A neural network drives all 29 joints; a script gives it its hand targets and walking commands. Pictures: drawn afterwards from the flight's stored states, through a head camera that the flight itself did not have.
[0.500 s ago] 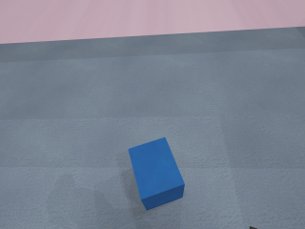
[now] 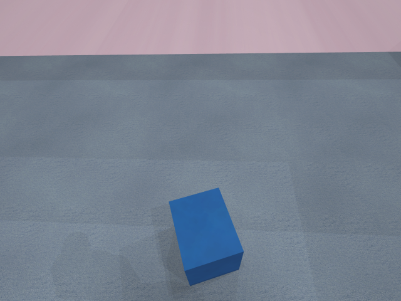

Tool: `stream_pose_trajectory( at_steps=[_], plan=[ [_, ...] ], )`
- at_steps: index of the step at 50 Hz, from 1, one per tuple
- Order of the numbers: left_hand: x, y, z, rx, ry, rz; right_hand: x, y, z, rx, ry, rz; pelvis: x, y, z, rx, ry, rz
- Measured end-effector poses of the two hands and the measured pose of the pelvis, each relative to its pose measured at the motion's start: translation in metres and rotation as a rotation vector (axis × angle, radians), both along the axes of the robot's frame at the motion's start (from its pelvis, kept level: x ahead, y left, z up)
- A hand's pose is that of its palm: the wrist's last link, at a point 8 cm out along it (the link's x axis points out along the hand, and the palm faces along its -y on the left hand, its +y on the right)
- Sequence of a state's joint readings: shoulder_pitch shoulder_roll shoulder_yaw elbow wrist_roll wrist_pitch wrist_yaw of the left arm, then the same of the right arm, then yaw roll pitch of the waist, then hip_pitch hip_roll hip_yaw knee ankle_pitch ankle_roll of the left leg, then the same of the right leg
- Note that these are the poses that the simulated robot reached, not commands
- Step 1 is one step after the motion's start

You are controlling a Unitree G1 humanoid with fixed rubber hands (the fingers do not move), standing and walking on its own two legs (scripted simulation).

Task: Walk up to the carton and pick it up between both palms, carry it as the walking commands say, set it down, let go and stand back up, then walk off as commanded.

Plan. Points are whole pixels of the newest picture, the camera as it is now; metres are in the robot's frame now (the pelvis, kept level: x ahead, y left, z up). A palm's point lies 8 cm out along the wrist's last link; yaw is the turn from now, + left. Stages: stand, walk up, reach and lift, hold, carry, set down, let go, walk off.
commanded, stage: walk up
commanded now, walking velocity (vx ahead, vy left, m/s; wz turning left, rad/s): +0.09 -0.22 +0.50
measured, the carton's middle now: (204, 236) +0.49 +0.06 -0.64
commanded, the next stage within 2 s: none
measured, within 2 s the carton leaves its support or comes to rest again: neither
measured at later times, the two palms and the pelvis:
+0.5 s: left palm out of the picture +0.00 +0.17 -0.10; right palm out of the picture +0.17 -0.31 -0.15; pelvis +0.05 -0.09 +0.00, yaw +8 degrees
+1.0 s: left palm out of the picture +0.10 +0.22 -0.14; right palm (333, 258) +0.25 -0.26 -0.14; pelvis +0.12 -0.04 -0.01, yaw +12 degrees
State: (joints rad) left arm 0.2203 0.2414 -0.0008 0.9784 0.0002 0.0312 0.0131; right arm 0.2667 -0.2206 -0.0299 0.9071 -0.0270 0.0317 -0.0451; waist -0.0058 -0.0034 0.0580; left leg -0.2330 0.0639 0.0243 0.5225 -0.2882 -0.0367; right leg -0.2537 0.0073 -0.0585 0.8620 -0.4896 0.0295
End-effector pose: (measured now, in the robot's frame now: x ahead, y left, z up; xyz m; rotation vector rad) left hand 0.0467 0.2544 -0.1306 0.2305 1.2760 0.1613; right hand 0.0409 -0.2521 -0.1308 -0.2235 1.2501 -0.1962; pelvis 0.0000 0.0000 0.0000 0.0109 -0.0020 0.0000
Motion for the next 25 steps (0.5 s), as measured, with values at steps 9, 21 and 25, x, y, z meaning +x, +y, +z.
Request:
stream_pose_trajectory(
  at_steps=[9,21,25],
  plan=[
    [-0.007,-0.050,0.009,0.032,-0.033,0.072,0.003,-0.048,-0.017,0.050,0.078,0.063,0.008,-0.057,-0.004,0.031,0.004,0.088],
    [-0.041,-0.083,0.029,0.096,0.057,0.174,0.105,-0.063,-0.017,0.124,-0.013,0.169,0.038,-0.092,0.004,0.070,0.028,0.134],
    [-0.045,-0.086,0.029,0.104,0.069,0.202,0.131,-0.058,-0.017,0.132,-0.030,0.197,0.048,-0.093,0.003,0.072,0.027,0.141]
  ],
)
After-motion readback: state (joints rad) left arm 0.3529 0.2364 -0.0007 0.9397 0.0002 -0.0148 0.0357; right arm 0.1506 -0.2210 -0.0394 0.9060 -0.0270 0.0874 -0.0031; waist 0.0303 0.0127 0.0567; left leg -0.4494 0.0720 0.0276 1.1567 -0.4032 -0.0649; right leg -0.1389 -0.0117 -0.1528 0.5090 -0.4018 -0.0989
